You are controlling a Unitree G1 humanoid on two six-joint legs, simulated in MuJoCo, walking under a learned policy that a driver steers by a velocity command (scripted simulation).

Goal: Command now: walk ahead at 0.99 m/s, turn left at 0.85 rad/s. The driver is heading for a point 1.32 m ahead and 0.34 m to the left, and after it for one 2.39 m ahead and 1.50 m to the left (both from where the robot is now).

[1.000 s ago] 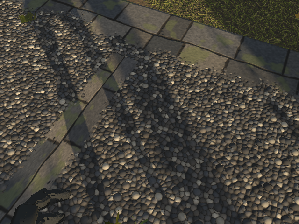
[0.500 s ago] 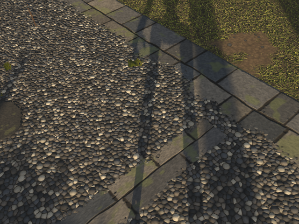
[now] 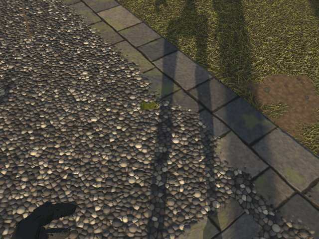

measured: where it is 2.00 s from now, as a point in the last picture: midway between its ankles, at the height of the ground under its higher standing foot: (49, 74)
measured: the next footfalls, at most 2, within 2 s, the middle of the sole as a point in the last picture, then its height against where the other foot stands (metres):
right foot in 0.16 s outside the picture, level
left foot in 0.62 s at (91, 208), level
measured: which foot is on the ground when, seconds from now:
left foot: down 0.00-0.18, up 0.20-0.60, down 0.62-1.00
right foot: up 0.00-0.14, down 0.16-0.62, up 0.64-1.00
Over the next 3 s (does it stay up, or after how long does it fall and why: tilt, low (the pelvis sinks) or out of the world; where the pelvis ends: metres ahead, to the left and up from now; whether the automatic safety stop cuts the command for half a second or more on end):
stays up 2.28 1.14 -0.01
